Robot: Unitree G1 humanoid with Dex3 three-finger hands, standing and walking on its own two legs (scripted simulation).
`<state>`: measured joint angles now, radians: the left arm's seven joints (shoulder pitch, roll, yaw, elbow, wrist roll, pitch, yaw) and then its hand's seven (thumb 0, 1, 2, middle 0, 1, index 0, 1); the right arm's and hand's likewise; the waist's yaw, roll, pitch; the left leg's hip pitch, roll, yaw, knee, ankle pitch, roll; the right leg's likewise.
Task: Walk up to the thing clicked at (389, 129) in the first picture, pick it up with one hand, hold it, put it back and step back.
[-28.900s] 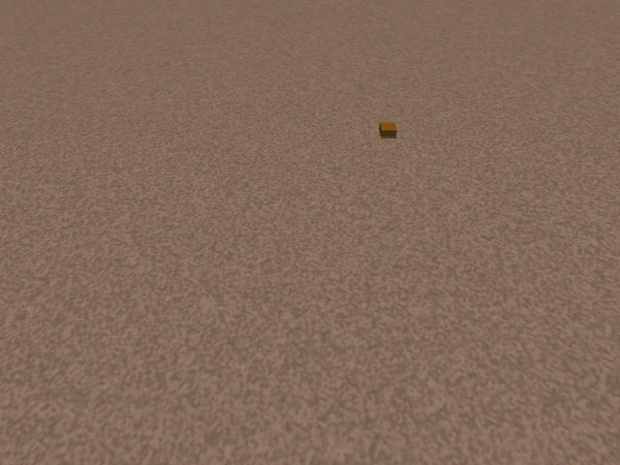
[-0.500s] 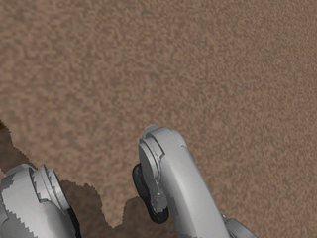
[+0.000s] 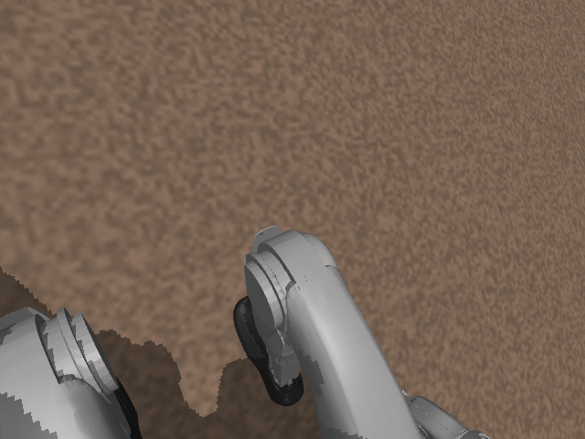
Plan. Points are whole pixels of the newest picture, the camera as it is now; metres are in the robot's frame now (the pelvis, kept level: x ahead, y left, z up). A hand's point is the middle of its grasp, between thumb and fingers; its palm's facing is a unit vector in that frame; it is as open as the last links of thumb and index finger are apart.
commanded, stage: open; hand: left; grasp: from above
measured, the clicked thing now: out of the picture +0.43 +0.33 -0.28
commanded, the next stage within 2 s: withdraw in 0.90 s
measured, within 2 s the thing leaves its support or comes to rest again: rests again in 1.34 s
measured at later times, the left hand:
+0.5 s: hand out of the picture +0.42 +0.33 -0.24, palm faces -0.33 -0.26 -0.91, open 11.2 cm
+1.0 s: hand out of the picture +0.42 +0.33 -0.24, palm faces -0.34 -0.26 -0.90, open 11.8 cm
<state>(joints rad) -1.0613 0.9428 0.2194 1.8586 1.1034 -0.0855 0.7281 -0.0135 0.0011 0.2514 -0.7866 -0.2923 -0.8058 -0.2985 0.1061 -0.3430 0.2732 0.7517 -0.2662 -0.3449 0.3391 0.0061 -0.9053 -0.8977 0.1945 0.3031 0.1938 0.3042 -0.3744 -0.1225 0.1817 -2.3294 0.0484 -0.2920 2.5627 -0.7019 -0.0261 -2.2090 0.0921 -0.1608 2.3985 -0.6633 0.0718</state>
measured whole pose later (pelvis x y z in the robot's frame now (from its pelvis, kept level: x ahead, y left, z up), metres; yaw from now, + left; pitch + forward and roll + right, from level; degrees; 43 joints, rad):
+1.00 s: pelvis +0.00 +0.00 +0.01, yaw +0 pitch +24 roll -14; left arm -1.06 0.98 0.20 1.83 1.10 -0.09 0.72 0.00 -0.19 0.85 -0.37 -0.82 -0.36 -0.83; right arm 0.10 -0.36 0.30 0.73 -0.26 -0.37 0.34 0.01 -0.90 -0.90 0.20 0.30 0.19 0.30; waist -0.38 -0.15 0.22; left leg -2.31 0.04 -0.31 2.55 -0.70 -0.03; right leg -2.18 0.09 -0.18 2.37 -0.66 0.07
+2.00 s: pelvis +0.00 -0.01 +0.02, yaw +5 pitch +30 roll -9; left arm -0.95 0.80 0.12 1.43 1.24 -0.17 0.43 0.00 -0.39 0.92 -0.19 -0.89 -0.18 -0.89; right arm 0.19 -0.30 0.12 0.72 -0.16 -0.07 0.13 0.01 -0.90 -0.89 0.20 0.30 0.20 0.30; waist -0.27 -0.03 0.01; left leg -2.35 0.03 -0.19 2.44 -0.63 -0.02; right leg -2.25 0.05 -0.09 2.36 -0.65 0.04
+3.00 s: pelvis +0.05 +0.00 +0.35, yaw +15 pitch +18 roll -4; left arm 0.25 0.27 0.04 0.08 0.02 0.38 0.08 0.01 0.90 0.90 -0.21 -0.30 -0.21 -0.30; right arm 0.22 -0.20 0.05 0.56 0.05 -0.13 -0.12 0.01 -0.91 -0.90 0.20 0.30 0.20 0.30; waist -0.06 0.05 -0.20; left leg -1.13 0.04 -0.07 1.34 -0.54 -0.02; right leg -1.05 0.00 -0.05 1.29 -0.56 0.02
